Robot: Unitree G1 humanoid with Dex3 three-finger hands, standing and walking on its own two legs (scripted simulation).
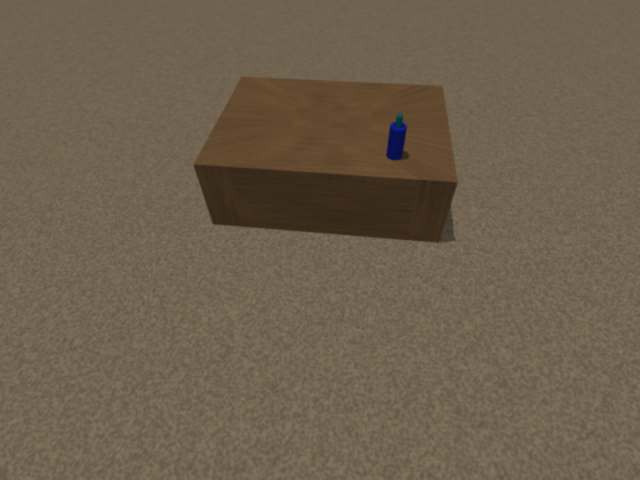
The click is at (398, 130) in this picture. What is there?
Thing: necked bottle
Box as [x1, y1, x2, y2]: [386, 114, 406, 159]
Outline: 401,114 398,114 396,121 390,125 386,155 391,159 398,159 401,157 406,128 405,124 401,122
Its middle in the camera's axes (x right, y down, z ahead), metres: +0.27 -0.38 +1.45
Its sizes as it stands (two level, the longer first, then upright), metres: 0.060 0.060 0.179
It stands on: a support 0.33 m high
